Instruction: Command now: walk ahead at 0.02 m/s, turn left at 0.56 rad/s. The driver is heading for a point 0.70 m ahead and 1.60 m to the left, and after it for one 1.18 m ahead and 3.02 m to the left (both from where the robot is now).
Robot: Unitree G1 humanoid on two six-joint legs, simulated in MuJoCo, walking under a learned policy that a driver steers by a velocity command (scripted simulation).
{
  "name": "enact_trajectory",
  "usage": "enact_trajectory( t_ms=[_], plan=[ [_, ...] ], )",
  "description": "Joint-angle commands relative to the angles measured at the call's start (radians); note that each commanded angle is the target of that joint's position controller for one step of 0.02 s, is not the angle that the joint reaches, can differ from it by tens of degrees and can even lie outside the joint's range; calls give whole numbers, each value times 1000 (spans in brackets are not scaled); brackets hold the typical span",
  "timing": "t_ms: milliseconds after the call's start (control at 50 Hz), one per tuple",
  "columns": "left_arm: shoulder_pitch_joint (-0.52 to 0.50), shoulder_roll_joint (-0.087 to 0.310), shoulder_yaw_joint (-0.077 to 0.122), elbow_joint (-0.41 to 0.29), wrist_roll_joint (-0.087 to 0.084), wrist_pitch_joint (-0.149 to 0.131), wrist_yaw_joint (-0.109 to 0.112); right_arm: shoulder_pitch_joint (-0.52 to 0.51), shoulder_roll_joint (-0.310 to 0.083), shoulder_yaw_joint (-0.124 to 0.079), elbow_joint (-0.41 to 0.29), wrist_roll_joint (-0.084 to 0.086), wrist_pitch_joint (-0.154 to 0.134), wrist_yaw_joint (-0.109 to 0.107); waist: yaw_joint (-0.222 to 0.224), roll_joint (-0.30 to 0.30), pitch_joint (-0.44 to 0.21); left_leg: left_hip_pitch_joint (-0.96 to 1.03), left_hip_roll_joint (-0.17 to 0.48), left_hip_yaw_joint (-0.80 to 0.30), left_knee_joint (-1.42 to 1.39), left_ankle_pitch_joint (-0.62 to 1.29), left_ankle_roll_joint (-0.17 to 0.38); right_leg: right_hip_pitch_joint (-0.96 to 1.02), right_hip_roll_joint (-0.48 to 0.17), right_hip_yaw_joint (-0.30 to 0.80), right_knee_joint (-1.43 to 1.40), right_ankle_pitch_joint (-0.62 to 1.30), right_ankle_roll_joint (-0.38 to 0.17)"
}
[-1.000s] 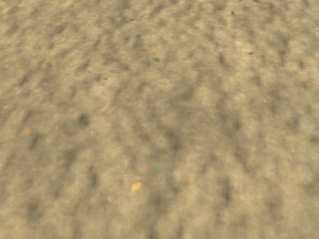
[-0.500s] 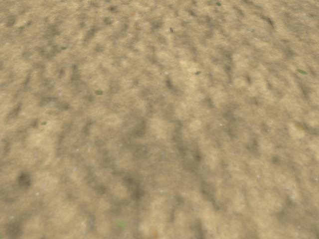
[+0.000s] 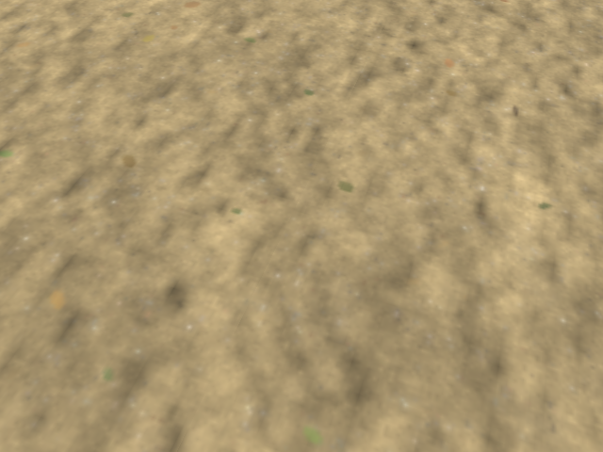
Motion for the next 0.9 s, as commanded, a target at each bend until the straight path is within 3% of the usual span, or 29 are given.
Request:
enact_trajectory(
  t_ms=[20,40,60,80,120,160,320,420,460,480,500,520,540,560,580,600,640,720,760,800,900],
  plan=[
    [-40,63,18,-122,-1,22,12,124,-318,-76,-56,-14,-24,-20,-63,340,6,73,413,-591,-351,342,221,-307,104,121,310,-381,52],
    [-87,86,21,-123,-2,31,16,142,-267,-72,-42,-14,-21,-28,-73,205,8,57,365,-516,-335,341,247,-289,70,221,422,-320,49],
    [-61,86,25,-108,-18,31,11,78,-214,-55,-49,-4,-20,-35,-27,166,16,36,290,-422,-325,307,218,-272,63,248,438,-223,42],
    [-29,93,29,-86,-22,21,5,4,-185,-47,-63,-2,-17,-37,8,153,13,42,218,-357,-316,285,177,-256,62,256,423,-146,38],
    [16,111,38,-59,3,15,-4,-22,-151,-38,-80,8,-22,-38,13,161,-52,103,167,-308,-279,437,167,-233,82,242,468,-93,42],
    [10,96,36,-65,-4,18,-8,19,-157,-41,-74,14,-29,-33,1,118,-84,150,169,-322,-262,486,174,-236,89,247,464,-91,51],
    [-66,83,22,-114,-16,19,6,93,-195,-60,-67,-2,-26,-34,-50,143,-73,170,174,-472,-236,386,207,-192,119,272,234,-149,46],
    [-33,88,15,-127,-30,4,15,46,-205,-67,-74,-4,-20,-23,-27,155,-93,102,145,-557,-206,460,173,-22,165,279,72,-162,14],
    [29,81,12,-114,-32,-6,23,-2,-198,-66,-78,6,-18,-22,18,146,-93,40,103,-565,-181,409,121,118,176,276,-121,-73,-1],
    [66,94,15,-105,-24,-14,32,-21,-181,-61,-83,16,-19,-26,42,121,-91,-34,58,-541,-145,299,70,225,139,297,-267,12,-12],
    [58,174,29,-115,-9,-18,42,22,-117,-46,-90,20,-23,-29,11,-47,-101,-143,-36,-421,4,23,5,312,-67,488,-378,-53,-59],
    [-32,258,44,-149,-6,-11,36,65,-111,-48,-93,14,-26,-38,-20,-221,-64,-288,-207,-188,202,-229,-31,267,-275,730,-418,49,-172],
    [-17,213,39,-147,-1,-6,28,54,-188,-65,-78,-20,-21,-40,-12,-128,-55,-255,-115,-177,400,-238,-41,177,-300,684,-379,154,-240],
    [-58,142,17,-156,-9,-7,22,62,-192,-72,-60,-16,-18,-32,-37,-73,-34,-231,-101,-180,475,-186,-42,135,-239,589,-363,200,-231],
    [-101,109,8,-163,-9,-7,18,82,-180,-72,-42,-13,-10,-23,-56,-60,-12,-222,-94,-168,537,-128,-51,114,-170,484,-351,227,-200],
    [-120,104,6,-167,-8,-8,22,95,-172,-71,-35,-10,-2,-11,-64,-97,-20,-239,-90,-152,580,-85,-61,143,-126,419,-339,253,-180],
    [-90,105,8,-165,-5,-10,25,90,-158,-62,-32,0,3,3,-37,-114,-28,-270,-80,-115,580,-72,-88,203,-100,346,-314,354,-180],
    [13,130,23,-129,-7,-14,23,6,-130,-46,-62,3,11,10,24,-115,-43,-306,-47,-86,450,-95,-110,335,-149,330,-284,423,-209],
    [46,147,32,-117,0,-16,14,-25,-126,-38,-76,-2,13,20,48,-132,-59,-283,-21,-60,360,-93,-96,345,-164,336,-334,129,-205],
    [48,169,41,-110,3,-20,4,-71,-127,-33,-98,-7,13,37,60,-154,-33,-249,-5,-33,271,-104,-78,309,-178,351,-392,-131,-195],
    [38,202,58,-94,5,-30,-17,-76,-112,-20,-109,0,-13,48,31,-123,0,-40,-14,45,30,-118,0,182,-195,280,-397,-206,-161]
  ],
)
